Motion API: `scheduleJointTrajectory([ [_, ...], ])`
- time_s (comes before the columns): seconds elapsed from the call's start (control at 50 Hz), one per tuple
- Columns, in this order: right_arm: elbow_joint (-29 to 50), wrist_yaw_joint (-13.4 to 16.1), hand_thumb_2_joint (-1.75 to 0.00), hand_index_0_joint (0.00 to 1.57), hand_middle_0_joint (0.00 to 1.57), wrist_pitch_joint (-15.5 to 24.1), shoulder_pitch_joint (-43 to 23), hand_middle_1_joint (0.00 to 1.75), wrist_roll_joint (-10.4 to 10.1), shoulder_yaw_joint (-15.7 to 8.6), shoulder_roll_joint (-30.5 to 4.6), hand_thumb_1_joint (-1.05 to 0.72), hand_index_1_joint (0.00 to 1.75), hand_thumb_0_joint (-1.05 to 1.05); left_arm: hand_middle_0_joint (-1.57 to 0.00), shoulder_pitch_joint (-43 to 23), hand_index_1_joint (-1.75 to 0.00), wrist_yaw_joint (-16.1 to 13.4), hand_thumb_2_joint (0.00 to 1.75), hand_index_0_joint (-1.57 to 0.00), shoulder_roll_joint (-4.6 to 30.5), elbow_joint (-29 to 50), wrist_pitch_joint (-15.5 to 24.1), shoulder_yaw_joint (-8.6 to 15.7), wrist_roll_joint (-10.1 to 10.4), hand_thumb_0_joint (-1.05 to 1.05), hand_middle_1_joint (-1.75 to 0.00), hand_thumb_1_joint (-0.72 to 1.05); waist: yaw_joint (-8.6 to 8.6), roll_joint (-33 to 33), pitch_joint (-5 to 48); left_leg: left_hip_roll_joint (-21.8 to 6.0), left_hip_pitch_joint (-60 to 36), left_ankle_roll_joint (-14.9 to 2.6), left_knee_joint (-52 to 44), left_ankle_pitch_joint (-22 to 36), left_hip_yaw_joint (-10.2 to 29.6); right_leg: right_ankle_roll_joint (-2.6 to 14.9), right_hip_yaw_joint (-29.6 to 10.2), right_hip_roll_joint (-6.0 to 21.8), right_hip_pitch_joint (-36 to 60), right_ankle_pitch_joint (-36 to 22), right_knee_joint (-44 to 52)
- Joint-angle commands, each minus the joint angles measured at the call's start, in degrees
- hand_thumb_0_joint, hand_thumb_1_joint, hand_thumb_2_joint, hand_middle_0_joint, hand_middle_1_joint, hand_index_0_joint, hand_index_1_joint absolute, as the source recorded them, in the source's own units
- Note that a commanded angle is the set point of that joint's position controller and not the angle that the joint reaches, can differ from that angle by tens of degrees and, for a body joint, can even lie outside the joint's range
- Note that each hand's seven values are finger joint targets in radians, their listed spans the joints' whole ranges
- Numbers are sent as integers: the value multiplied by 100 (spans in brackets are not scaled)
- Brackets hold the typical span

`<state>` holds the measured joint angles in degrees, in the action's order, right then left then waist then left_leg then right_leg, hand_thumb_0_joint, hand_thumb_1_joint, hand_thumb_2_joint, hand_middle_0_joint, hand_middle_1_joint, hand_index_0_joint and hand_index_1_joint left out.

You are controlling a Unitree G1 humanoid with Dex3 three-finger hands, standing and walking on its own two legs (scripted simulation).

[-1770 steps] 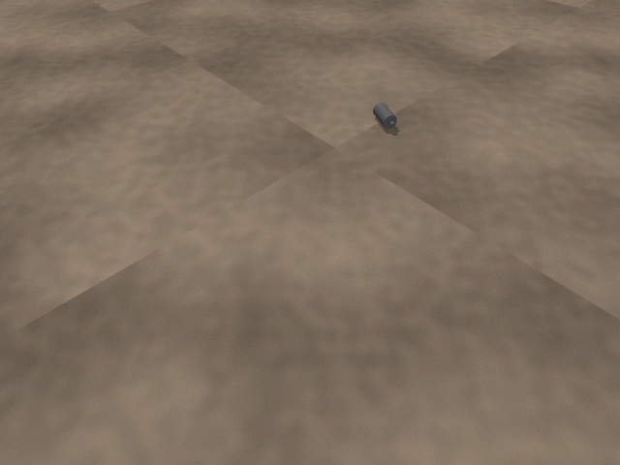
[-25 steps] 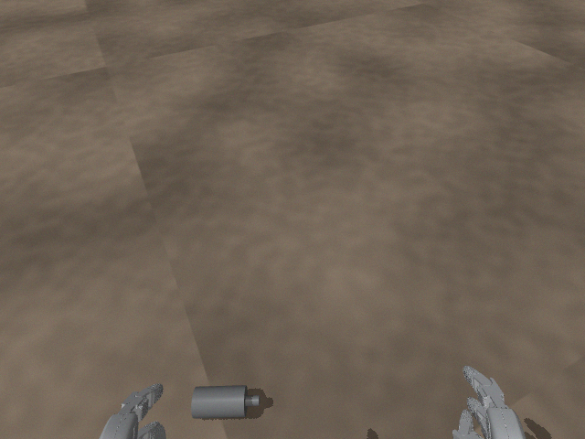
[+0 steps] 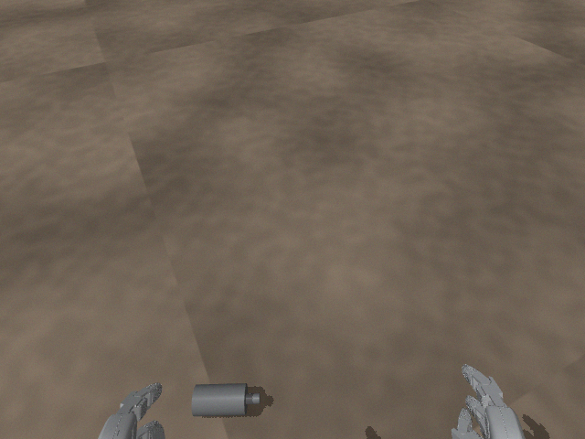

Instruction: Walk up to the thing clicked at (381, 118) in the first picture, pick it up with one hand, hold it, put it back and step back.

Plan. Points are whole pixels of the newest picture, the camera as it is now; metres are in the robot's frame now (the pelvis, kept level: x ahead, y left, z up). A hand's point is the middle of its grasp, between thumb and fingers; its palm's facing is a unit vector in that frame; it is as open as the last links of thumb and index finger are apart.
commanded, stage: home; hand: left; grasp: from above
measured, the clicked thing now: (227, 399) +0.41 +0.22 -0.67
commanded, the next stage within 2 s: stand in 0.14 s
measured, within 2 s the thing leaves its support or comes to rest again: neither
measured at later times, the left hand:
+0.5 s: hand out of the picture +0.13 +0.23 -0.10, palm faces +0.04 -0.94 -0.34, open 7.3 cm
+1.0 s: hand out of the picture +0.03 +0.24 -0.10, palm faces +0.06 -0.94 -0.33, open 7.3 cm
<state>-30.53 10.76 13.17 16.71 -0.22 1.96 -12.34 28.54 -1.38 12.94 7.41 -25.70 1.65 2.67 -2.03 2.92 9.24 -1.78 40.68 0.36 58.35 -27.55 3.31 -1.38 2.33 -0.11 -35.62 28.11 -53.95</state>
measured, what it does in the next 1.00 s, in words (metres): rises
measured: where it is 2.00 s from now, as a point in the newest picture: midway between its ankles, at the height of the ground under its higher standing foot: outside the picture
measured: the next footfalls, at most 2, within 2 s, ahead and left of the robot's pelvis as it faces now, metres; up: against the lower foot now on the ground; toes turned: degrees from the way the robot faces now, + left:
none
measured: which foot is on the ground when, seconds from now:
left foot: down 0.00-1.00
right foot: down 0.00-1.00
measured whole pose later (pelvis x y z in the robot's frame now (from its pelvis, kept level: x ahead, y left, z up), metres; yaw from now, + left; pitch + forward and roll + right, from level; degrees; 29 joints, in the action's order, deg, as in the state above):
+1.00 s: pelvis -0.01 +0.00 +0.06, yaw +2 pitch -4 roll -1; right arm -62.1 1.1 -0.3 8.3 1.5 -1.7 -16.1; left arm 10.7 -2.1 16.3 -62.3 -0.8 2.0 -2.1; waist 1.3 0.9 -3.5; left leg 1.0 9.8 -0.6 26.1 -12.2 2.3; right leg -2.3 2.2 2.8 -5.6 14.1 -23.9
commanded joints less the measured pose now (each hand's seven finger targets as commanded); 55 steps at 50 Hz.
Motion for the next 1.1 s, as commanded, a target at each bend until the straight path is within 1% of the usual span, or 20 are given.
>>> scheduleJointTrajectory([
  [0.0, 944, 54, -90, 20, 20, 353, -378, 30, -13, -315, -703, -90, 30, 0, -20, -60, -30, -33, 90, -20, 565, 1088, 309, 320, -29, 0, -30, 90, -22, 86, 450, 106, -807, -76, -1066, 1240, -6, 179, 169, -196, 46, -1144, 781],
  [0.08, 935, 47, -90, 20, 20, 333, -377, 30, -18, -314, -709, -90, 30, 0, -20, -64, -30, -33, 90, -20, 578, 1077, 295, 341, -15, 0, -30, 90, -26, 101, 413, 91, -840, -69, -1040, 1391, -15, 174, 173, -197, 46, -1259, 761],
  [0.1, 928, 45, -90, 20, 20, 331, -357, 30, -13, -328, -717, -90, 30, 0, -20, -105, -30, -28, 90, -20, 575, 1154, 312, 313, -8, 0, -30, 90, -30, 45, 606, 86, -905, -69, -1023, 1490, 22, 175, 175, -202, 121, -1329, 734],
  [0.2, 938, 35, -90, 20, 20, 312, -356, 30, -14, -318, -716, -90, 30, 0, -20, -98, -30, -21, 90, -20, 577, 1069, 306, 329, 13, 0, -30, 90, -18, -43, 539, 114, -826, -95, -956, 1471, -30, 152, 156, -181, 152, -1367, 795],
  [0.22, -468, -306, -90, 20, 20, -293, -704, 30, 601, -521, -1323, -90, 30, 0, -20, -1756, -30, -250, 90, -20, 1036, -941, 1475, 337, -668, 0, -30, 90, 422, -384, -803, -22, -796, -396, -1435, 2433, 166, 242, -234, 290, 1282, -1288, 1090],
  [0.24, -585, -469, -90, 20, 20, -516, -789, 30, 642, -621, -1355, -90, 30, 0, -20, -1254, -30, -214, 90, -20, 1149, -1878, 1861, 453, -680, 0, -30, 90, 407, -758, -338, 45, -1104, -485, -1347, 2286, -27, 441, -673, 430, 1413, -1216, 1341],
  [0.26, -548, -580, -90, 20, 20, -614, -755, 30, 635, -609, -1345, -90, 30, 0, -20, -1259, -30, -187, 90, -20, 1248, -2129, 2057, 447, -723, 0, -30, 90, 315, -999, -232, 67, -1256, -461, -1313, 2228, -35, 604, -981, 575, 1367, -1266, 1435],
  [0.28, -533, -652, -90, 20, 20, -687, -709, 30, 647, -597, -1323, -90, 30, 0, -20, -1352, -30, -151, 90, -20, 1238, -2287, 2169, 397, -701, 0, -30, 90, 222, -759, -355, 89, -1287, -429, -1411, 2238, -4, 591, -936, 479, 1252, -1584, 1483],
  [0.32, -801, -844, -90, 20, 20, -722, -659, 30, 380, -561, -1179, -90, 30, 0, -20, -1532, -30, -101, 90, -20, 1267, -2749, 2330, 345, -635, 0, -30, 90, 315, -309, -174, 62, -1753, -424, -1745, 2152, 65, 457, -731, 519, 1647, -1966, 1345],
  [0.34, -878, -910, -90, 20, 20, -760, -753, 30, 327, -608, -1208, -90, 30, 0, -20, -1505, -30, -107, 90, -20, 1230, -2984, 2332, 372, -604, 0, -30, 90, 394, -475, -241, 84, -1841, -387, -1750, 2108, 8, 431, -752, 548, 1596, -1808, 1485],
  [0.38, -1031, -971, -90, 20, 20, -809, -872, 30, 279, -642, -1212, -90, 30, 0, -20, -1622, -30, -111, 90, -20, 1156, -3428, 2373, 387, -548, 0, -30, 90, 414, -394, -260, 47, -2065, -378, -1888, 2107, 125, 352, -666, 504, 1519, -1679, 1645],
  [0.42, -1225, -991, -90, 20, 20, -876, -888, 30, 283, -679, -1240, -90, 30, 0, -20, -1761, -30, -124, 90, -20, 1155, -3846, 2451, 375, -542, 0, -30, 90, 377, -389, -287, 7, -2193, -416, -2078, 1825, 205, 308, -645, 520, 1581, -1374, 1848],
  [0.54, -1684, -945, -90, 20, 20, -982, -893, 30, 303, -695, -1343, -90, 30, 0, -20, -1807, -30, -133, 90, -20, 1115, -4840, 2578, 367, -512, 0, -30, 90, 367, -24, -493, -264, -2459, -464, -2786, 2250, 609, 215, -358, 391, 2008, -1617, 1987],
  [0.62, -1990, -901, -90, 20, 20, -1053, -874, 30, 267, -672, -1417, -90, 30, 0, -20, -1783, -30, -135, 90, -20, 1164, -5397, 2608, 335, -477, 0, -30, 90, 308, -22, -667, -273, -2672, -393, -3116, 2309, 616, 226, -375, 438, 2271, -1849, 2369],
  [0.68, -2218, -880, -90, 20, 20, -1096, -932, 30, 236, -663, -1436, -90, 30, 0, -20, -1710, -30, -145, 90, -20, 1242, -5778, 2624, 314, -463, 0, -30, 90, 337, -149, -728, -309, -2879, -364, -3239, 2359, 589, 250, -411, 538, 2477, -1909, 2742],
  [0.7, -2284, -878, -90, 20, 20, -1107, -863, 30, 227, -645, -1440, -90, 30, 0, -20, -1764, -30, -146, 90, -20, 1267, -5875, 2632, 304, -450, 0, -30, 90, 272, -189, -733, -275, -2915, -349, -3284, 2468, 534, 225, -447, 561, 2570, -2075, 2818],
  [0.76, -2484, -868, -90, 20, 20, -1134, -855, 30, 191, -627, -1440, -90, 30, 0, -20, -1816, -30, -153, 90, -20, 1298, -6136, 2650, 275, -440, 0, -30, 90, 275, -265, -812, -283, -3060, -311, -3401, 2590, 485, 211, -457, 623, 2727, -2105, 3054],
  [0.9, -2769, -885, -90, 20, 20, -1192, -998, 30, 158, -594, -1474, -90, 30, 0, -20, -1900, -30, -132, 90, -20, 1389, -6601, 2633, 238, -459, 0, -30, 90, 273, -197, -1170, -285, -2997, -244, -3883, 1788, 557, 160, -404, 613, 2830, -1683, 3447],
  [0.98, -2875, -902, -90, 20, 20, -1182, -1083, 30, 148, -573, -1470, -90, 30, 0, -20, -1974, -30, -112, 90, -20, 1437, -6739, 2657, 229, -458, 0, -30, 90, 304, -240, -1163, -315, -3065, -223, -4001, 1896, 581, 176, -419, 667, 2901, -1716, 3564],
  [1.08, -2984, -921, -90, 20, 20, -1203, -1150, 30, 146, -563, -1503, -90, 30, 0, -20, -2027, -30, -95, 90, -20, 1487, -6889, 2656, 219, -453, 0, -30, 90, 301, -183, -1246, -331, -3020, -202, -4150, 1564, 615, 164, -411, 665, 2903, -1531, 3680],
])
